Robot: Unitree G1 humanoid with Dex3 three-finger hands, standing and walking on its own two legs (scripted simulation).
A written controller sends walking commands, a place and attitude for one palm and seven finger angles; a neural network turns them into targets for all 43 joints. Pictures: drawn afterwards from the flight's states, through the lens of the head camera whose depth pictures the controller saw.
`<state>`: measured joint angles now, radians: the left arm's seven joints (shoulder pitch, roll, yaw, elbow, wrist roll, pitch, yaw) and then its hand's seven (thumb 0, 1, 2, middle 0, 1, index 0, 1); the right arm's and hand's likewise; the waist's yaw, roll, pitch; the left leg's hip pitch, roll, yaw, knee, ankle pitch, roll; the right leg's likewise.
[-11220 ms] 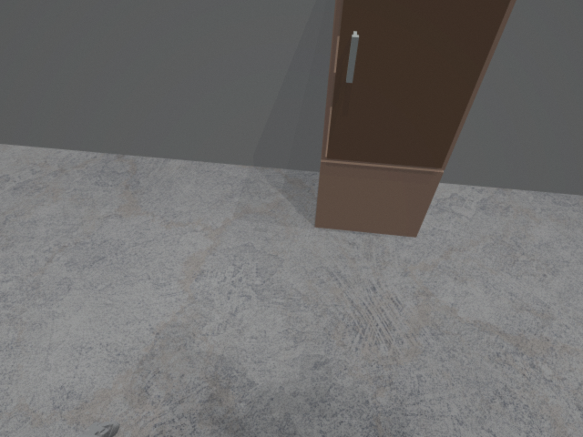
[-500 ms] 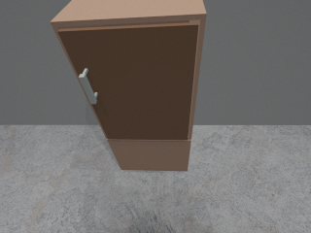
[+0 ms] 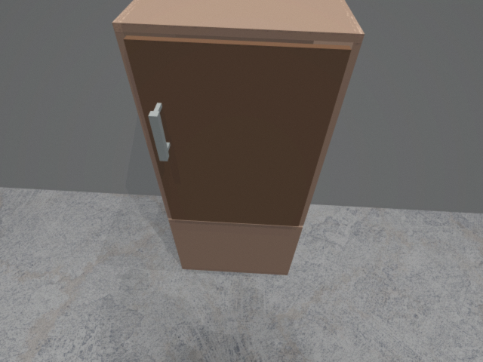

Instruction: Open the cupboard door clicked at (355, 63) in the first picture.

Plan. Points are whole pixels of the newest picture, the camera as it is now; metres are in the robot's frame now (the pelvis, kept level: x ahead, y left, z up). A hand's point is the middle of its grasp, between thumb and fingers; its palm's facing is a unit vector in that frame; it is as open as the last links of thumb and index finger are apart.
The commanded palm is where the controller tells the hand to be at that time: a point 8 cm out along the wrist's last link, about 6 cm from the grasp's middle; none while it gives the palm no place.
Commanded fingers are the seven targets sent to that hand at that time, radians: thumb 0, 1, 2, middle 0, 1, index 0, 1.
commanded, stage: come to a stop and stand still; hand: left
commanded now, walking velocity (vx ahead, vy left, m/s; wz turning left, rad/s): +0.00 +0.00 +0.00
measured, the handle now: (161, 132) +0.57 +0.25 +0.04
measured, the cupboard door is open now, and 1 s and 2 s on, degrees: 0 0 0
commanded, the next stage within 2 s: look again from close up in 0.16 s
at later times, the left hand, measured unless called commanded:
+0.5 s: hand out of the picture +0.00 +0.18 -0.18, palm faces +0.01 -0.98 -0.22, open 7.4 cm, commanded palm none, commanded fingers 0.00 0.90 0.90 -0.20 -0.30 -0.20 -0.30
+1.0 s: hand out of the picture -0.09 +0.15 -0.18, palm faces +0.08 -0.99 -0.14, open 7.4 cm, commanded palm none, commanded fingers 0.00 0.90 0.90 -0.20 -0.30 -0.20 -0.30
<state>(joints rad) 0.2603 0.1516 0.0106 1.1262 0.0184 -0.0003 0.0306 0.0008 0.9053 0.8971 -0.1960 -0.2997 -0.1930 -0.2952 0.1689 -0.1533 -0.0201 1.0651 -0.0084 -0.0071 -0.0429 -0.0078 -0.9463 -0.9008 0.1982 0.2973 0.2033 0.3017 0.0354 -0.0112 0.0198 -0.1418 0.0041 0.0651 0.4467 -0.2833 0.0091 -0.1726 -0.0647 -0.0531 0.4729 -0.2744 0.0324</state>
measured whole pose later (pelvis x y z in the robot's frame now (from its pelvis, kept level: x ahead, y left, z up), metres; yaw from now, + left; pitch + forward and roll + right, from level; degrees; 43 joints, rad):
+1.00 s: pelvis -0.04 -0.01 +0.00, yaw +1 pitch -2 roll +0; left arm 0.40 0.12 0.01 1.09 0.03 0.00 0.02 0.00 0.90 0.90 -0.20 -0.30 -0.19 -0.30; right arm 0.38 -0.14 -0.01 1.08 -0.03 0.02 -0.01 0.01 -0.91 -0.90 0.19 0.30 0.20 0.30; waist 0.02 -0.02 -0.01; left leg -0.25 0.02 0.04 0.55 -0.31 0.01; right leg -0.25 -0.04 -0.07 0.53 -0.29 0.00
